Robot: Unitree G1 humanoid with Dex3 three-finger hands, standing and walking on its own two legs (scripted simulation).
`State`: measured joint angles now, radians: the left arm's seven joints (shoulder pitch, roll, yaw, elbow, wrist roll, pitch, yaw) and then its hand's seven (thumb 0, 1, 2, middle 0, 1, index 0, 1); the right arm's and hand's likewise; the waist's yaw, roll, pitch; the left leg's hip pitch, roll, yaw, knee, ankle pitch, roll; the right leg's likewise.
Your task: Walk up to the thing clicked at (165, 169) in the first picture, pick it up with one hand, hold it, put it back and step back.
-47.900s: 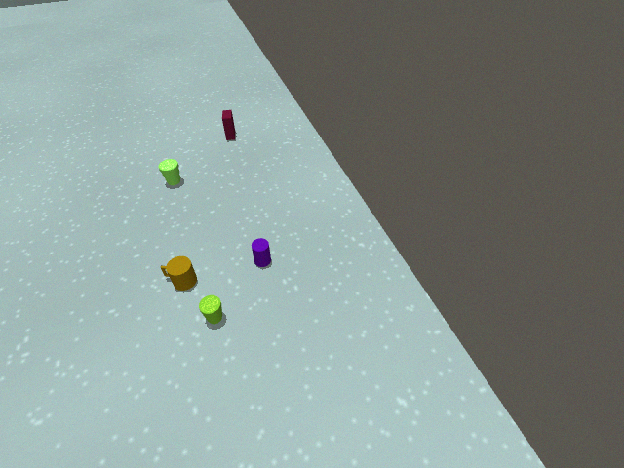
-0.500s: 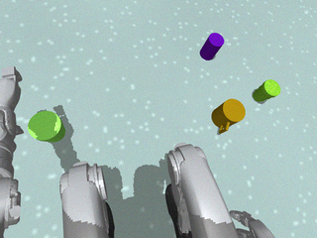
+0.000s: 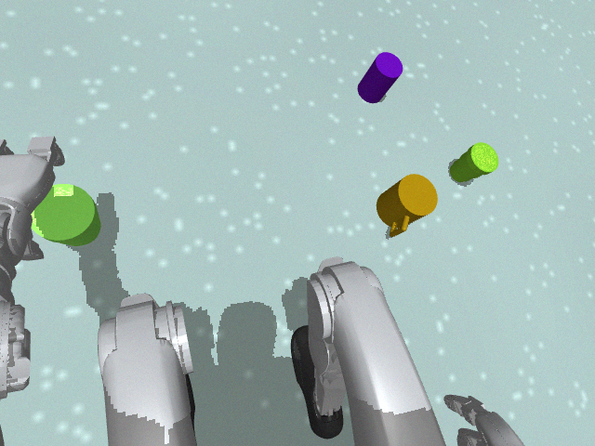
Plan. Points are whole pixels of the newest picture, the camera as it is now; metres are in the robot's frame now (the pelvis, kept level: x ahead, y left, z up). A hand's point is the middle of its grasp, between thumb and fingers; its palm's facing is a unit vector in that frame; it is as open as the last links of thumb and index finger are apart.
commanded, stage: withdraw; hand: left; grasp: from above
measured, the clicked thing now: (72, 220) +0.49 +0.28 -0.31
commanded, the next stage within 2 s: home in 0.02 s
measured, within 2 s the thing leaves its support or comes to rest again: neither
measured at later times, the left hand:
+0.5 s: hand out of the picture +0.46 +0.28 -0.06, palm faces -0.40 -0.27 -0.87, open 11.2 cm
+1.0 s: hand out of the picture +0.28 +0.22 +0.15, palm faces -0.07 -0.89 -0.46, open 7.5 cm
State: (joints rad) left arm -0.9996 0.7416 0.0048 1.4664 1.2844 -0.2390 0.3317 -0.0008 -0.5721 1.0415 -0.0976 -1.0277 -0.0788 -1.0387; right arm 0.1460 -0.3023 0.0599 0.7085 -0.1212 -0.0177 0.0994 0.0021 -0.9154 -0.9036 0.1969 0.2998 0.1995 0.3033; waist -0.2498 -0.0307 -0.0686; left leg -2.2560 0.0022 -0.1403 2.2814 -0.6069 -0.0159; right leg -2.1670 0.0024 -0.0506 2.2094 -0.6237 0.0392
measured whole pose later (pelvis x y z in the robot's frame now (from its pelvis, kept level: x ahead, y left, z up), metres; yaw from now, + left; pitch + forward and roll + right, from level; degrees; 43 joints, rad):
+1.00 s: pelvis +0.04 +0.00 +0.24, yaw +6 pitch +23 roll -4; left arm 0.07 0.33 -0.01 0.23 0.20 0.28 0.07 0.01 0.88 0.90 -0.21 -0.31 -0.21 -0.30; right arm 0.09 -0.21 0.02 0.55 0.03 -0.08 -0.05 0.01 -0.90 -0.90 0.20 0.30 0.20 0.30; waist -0.06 0.03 -0.20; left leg -1.35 0.03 -0.09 1.52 -0.58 -0.03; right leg -1.28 -0.01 -0.05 1.47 -0.58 0.02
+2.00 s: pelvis +0.10 +0.00 +0.35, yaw +8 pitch +10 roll -3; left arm 0.50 0.22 0.04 -0.13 -0.05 0.46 0.02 0.01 0.88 0.89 -0.20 -0.30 -0.20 -0.29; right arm 0.29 -0.21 0.03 0.54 0.00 -0.24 -0.18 0.01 -0.90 -0.90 0.20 0.30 0.20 0.30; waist -0.04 0.04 -0.16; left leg -0.69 0.04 -0.07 1.00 -0.48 -0.02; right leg -0.62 -0.01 -0.06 0.94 -0.48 0.02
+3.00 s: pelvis +0.11 +0.00 +0.35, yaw +7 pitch +11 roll -3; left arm 0.50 0.23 0.03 -0.15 -0.06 0.47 0.02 0.01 0.90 0.90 -0.20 -0.30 -0.20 -0.30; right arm 0.29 -0.21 0.02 0.54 0.00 -0.24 -0.18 0.01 -0.90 -0.90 0.20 0.30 0.20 0.30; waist -0.04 0.04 -0.17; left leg -0.70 0.04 -0.07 1.02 -0.50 -0.03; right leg -0.64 -0.01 -0.06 0.95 -0.50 0.02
